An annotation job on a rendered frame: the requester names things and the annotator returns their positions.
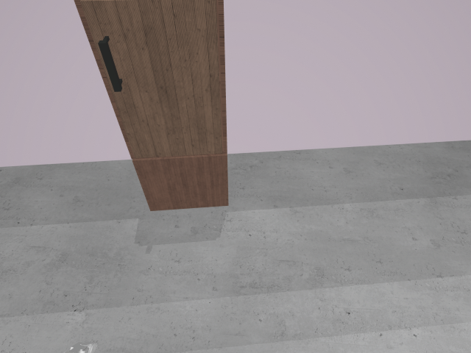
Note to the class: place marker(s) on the cupboard door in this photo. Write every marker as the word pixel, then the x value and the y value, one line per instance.
pixel 166 53

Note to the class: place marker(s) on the handle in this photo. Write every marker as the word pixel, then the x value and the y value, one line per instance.
pixel 110 65

